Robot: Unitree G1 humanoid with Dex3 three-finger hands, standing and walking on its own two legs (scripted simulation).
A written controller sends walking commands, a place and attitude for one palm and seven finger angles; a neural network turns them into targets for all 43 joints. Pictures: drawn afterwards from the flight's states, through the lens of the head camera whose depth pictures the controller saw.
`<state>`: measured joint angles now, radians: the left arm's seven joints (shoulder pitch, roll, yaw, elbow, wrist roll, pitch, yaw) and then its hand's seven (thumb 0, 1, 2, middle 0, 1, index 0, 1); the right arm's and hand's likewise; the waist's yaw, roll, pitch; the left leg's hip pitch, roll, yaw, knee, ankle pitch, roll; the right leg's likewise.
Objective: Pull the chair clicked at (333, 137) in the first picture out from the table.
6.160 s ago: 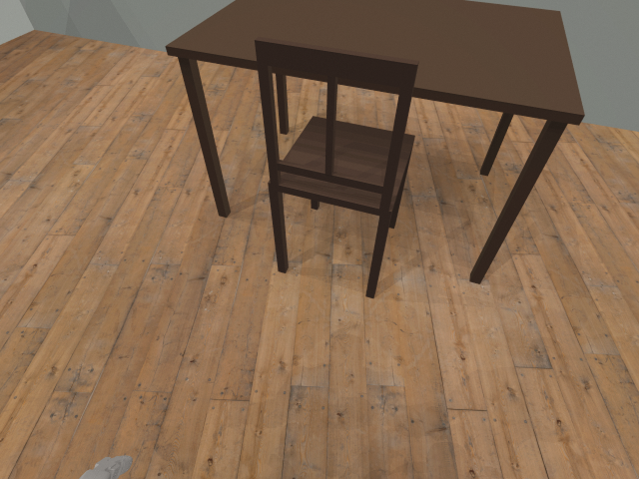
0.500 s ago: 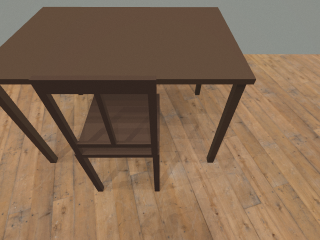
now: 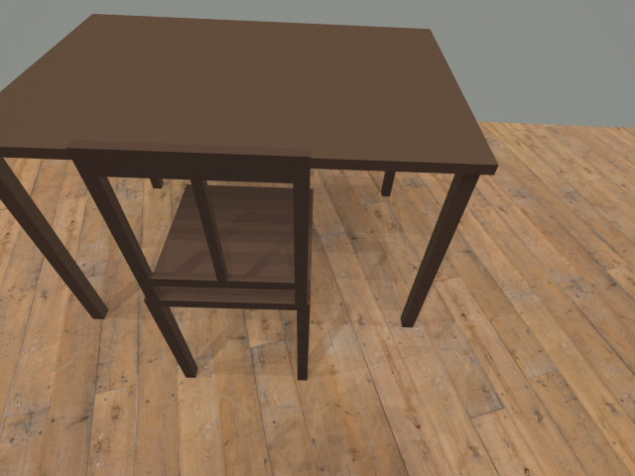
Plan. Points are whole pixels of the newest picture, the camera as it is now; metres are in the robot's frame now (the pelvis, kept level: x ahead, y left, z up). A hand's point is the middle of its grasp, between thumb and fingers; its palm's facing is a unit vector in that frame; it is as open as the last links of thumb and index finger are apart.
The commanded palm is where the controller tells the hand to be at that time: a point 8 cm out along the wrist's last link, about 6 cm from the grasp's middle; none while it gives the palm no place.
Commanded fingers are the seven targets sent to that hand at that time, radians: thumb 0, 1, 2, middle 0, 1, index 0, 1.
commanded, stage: look again from close up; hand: left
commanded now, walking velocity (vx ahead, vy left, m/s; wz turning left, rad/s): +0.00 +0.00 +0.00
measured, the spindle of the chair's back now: (211, 233) +0.55 +0.24 -0.08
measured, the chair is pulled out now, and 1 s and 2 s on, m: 0.00 0.00 0.00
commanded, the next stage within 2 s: none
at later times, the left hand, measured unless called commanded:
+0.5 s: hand out of the picture -0.01 +0.16 -0.18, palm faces +0.04 -0.99 -0.13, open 7.4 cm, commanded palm none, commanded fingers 0.00 0.90 0.90 -0.20 -0.30 -0.20 -0.30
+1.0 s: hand out of the picture -0.01 +0.16 -0.18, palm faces +0.04 -0.99 -0.14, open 7.4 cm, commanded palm none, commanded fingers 0.00 0.90 0.90 -0.20 -0.30 -0.20 -0.30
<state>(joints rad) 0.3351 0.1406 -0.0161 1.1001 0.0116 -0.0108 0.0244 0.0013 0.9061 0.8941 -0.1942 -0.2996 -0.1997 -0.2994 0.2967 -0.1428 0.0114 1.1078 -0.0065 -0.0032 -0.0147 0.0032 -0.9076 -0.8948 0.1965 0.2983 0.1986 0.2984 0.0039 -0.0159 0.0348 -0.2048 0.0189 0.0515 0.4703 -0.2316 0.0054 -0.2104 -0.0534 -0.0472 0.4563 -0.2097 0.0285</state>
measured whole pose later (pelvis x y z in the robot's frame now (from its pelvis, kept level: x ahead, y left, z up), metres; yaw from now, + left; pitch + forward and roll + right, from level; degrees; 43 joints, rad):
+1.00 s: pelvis +0.02 +0.01 +0.00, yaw -1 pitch -2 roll +0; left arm 0.34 0.11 -0.01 1.11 0.01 -0.02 0.03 0.00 0.91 0.89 -0.19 -0.30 -0.20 -0.30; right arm 0.30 -0.12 0.01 1.15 0.00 -0.01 -0.02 0.01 -0.92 -0.89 0.20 0.30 0.20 0.30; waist 0.01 -0.02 0.03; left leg -0.17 0.01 0.07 0.44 -0.24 0.02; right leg -0.19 -0.06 -0.03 0.43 -0.21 0.04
